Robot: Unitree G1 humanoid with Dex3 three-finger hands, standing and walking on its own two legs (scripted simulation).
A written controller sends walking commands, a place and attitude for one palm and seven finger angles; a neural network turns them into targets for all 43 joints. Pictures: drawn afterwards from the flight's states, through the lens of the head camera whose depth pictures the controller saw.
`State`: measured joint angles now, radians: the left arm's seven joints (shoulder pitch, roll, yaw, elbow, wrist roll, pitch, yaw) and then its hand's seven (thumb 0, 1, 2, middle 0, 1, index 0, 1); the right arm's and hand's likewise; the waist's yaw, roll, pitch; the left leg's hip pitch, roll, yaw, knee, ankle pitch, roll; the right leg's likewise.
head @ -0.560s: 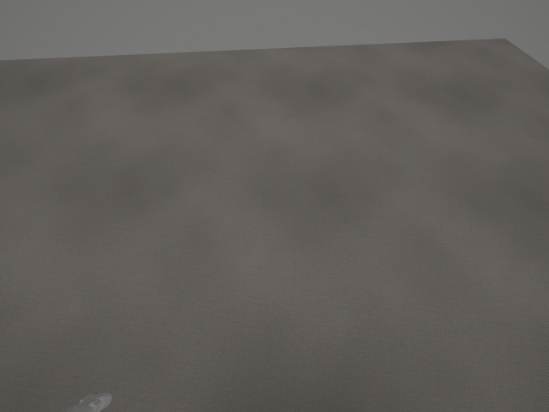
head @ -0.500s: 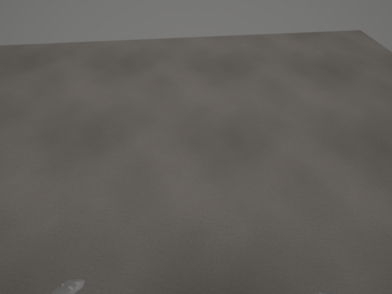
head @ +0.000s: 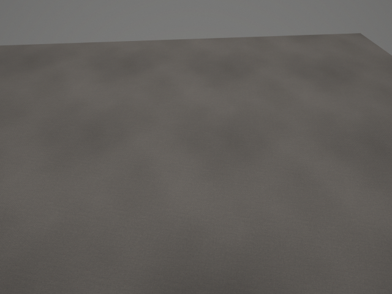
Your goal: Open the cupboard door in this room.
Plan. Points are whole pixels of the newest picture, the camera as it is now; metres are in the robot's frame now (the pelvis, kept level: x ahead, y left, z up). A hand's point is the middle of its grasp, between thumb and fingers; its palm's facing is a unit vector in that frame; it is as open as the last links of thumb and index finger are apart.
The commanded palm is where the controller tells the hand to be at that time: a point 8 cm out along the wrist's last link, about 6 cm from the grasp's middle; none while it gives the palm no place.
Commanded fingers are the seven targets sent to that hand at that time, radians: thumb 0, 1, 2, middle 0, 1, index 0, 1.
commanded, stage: stand and wait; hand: left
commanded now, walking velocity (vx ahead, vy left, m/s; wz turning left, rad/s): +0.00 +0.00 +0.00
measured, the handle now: out of the picture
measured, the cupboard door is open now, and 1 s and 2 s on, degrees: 0 0 0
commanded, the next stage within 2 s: turn or walk to find it in 0.34 s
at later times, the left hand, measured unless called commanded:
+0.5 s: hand out of the picture +0.06 +0.24 -0.15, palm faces +0.00 -0.94 -0.34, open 7.4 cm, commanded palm none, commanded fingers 0.00 0.90 0.90 -0.20 -0.30 -0.20 -0.30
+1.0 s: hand out of the picture +0.01 +0.21 -0.16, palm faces +0.23 -0.94 -0.27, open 7.4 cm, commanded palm none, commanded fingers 0.00 0.90 0.90 -0.20 -0.30 -0.20 -0.30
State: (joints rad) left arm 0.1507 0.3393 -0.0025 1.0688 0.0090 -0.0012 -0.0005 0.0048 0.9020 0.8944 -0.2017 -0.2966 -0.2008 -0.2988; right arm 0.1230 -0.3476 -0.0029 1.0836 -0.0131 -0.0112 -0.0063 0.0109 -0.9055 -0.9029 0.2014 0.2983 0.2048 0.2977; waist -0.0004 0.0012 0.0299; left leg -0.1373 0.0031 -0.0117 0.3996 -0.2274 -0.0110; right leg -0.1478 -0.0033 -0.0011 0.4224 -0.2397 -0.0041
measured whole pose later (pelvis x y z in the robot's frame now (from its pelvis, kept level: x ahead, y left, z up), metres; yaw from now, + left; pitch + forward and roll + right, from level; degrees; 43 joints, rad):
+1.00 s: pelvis -0.04 -0.01 -0.01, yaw +13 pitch +1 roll +0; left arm 0.17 0.21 0.03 0.91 0.00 0.03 0.03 0.00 0.91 0.89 -0.20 -0.30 -0.20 -0.30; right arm 0.26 -0.20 -0.05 0.96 -0.02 0.04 0.00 0.01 -0.90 -0.90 0.20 0.30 0.21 0.30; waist -0.03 0.03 0.05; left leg -0.37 -0.09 -0.22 0.51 -0.16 -0.02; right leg -0.27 0.01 0.00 0.60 -0.39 0.04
